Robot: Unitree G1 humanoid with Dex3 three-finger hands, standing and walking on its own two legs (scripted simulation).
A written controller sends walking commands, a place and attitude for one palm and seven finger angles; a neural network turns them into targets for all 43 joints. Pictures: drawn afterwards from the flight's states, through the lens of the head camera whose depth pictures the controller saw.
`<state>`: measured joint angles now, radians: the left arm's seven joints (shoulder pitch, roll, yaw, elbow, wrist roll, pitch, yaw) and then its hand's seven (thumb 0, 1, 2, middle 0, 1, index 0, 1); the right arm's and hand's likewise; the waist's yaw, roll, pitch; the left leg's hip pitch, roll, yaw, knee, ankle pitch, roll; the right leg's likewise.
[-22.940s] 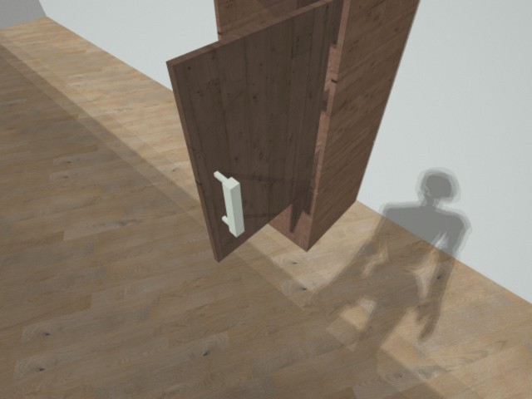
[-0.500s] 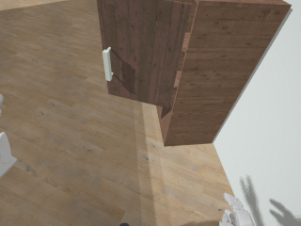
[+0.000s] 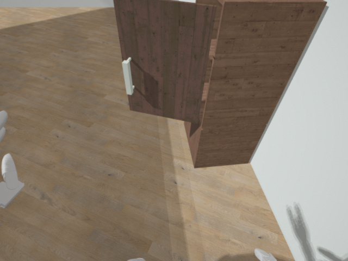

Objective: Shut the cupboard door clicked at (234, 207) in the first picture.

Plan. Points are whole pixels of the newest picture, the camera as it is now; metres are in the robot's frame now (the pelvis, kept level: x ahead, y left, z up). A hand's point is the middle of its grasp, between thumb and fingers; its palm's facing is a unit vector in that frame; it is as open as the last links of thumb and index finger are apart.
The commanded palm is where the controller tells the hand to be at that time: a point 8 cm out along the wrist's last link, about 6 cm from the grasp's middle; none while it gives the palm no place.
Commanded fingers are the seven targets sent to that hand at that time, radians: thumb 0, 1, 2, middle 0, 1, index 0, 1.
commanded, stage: let the arm hang, fingers relaxed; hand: left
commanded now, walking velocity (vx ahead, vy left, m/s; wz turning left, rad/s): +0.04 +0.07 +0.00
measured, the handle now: (129, 76) +0.94 +0.26 -0.09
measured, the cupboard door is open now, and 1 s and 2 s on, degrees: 68 68 68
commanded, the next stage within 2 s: look to check the result in 1.20 s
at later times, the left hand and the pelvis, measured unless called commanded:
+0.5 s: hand out of the picture +0.04 +0.21 -0.17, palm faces +0.09 -0.98 -0.18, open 6.8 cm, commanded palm none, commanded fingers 0.00 0.90 0.90 -0.20 -0.30 -0.20 -0.30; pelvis +0.02 +0.02 +0.00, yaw +3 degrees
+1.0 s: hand out of the picture -0.01 +0.21 -0.17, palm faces +0.04 -0.98 -0.17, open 7.3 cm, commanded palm none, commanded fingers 0.00 0.90 0.90 -0.20 -0.30 -0.20 -0.30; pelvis +0.02 +0.05 +0.01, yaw +1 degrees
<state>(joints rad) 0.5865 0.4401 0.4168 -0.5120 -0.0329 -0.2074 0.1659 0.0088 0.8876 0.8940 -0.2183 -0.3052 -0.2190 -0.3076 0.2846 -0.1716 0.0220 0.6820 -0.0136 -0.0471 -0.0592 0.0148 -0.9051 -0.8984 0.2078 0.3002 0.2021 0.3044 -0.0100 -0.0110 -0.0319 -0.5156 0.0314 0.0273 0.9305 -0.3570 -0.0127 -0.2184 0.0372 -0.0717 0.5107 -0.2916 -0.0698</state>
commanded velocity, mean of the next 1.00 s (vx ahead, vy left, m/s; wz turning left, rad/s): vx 0.00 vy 0.00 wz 0.00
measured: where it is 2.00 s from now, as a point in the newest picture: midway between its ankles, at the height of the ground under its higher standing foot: outside the picture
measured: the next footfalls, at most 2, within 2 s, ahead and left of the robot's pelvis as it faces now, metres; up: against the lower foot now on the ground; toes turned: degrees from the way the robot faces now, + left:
left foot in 0.12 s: +0.09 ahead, +0.14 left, +0.00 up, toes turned +6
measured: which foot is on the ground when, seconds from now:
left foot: up 0.00-0.10, down 0.12-1.00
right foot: down 0.00-1.00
